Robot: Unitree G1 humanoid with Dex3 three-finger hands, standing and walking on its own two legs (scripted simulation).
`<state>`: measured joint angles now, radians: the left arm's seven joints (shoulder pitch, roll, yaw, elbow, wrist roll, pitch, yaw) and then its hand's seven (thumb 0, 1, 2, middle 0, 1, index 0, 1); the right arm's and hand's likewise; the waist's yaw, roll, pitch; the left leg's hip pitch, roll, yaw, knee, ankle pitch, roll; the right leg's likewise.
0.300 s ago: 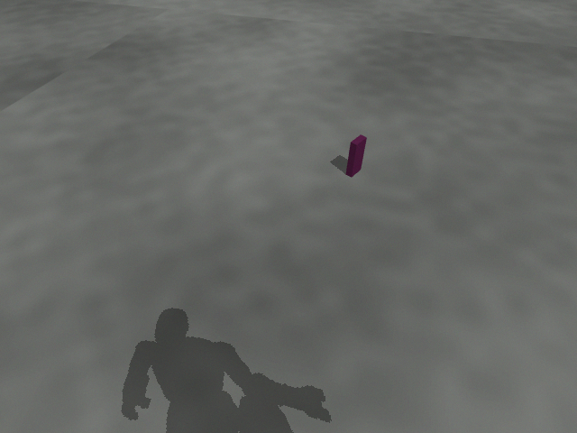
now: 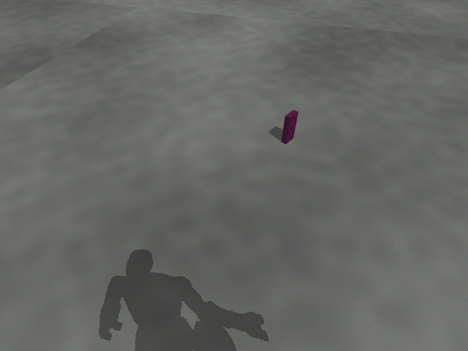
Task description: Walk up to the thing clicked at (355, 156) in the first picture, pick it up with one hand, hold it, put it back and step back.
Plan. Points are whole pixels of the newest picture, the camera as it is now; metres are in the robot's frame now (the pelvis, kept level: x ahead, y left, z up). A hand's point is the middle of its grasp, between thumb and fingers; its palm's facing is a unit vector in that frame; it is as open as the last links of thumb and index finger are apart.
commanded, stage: stand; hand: left
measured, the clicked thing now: (289, 127) +1.63 -0.34 -0.67
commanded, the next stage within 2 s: walk up in 0.82 s
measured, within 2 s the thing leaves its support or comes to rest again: neither
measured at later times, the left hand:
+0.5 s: hand out of the picture +0.07 +0.25 -0.16, palm faces -0.02 -0.94 -0.34, open 7.3 cm
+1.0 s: hand out of the picture +0.11 +0.26 -0.14, palm faces -0.11 -0.93 -0.36, open 7.3 cm
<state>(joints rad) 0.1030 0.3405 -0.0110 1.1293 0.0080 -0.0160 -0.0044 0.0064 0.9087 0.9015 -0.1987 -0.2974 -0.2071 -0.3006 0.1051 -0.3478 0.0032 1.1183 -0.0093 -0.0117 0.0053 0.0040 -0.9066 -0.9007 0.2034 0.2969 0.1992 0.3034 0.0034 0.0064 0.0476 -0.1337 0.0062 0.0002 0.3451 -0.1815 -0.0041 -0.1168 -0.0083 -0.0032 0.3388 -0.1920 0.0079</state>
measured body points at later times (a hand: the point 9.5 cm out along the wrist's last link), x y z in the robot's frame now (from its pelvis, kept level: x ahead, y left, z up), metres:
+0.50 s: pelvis +0.00 +0.00 +0.00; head +0.01 +0.00 +0.45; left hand +0.07 +0.30 -0.13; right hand +0.08 -0.30 -0.13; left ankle +0.00 +0.12 -0.75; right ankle +0.00 -0.12 -0.75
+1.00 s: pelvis +0.02 -0.02 +0.00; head +0.02 -0.02 +0.45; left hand +0.11 +0.30 -0.12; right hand +0.07 -0.35 -0.12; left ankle +0.00 +0.12 -0.75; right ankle +0.04 -0.16 -0.71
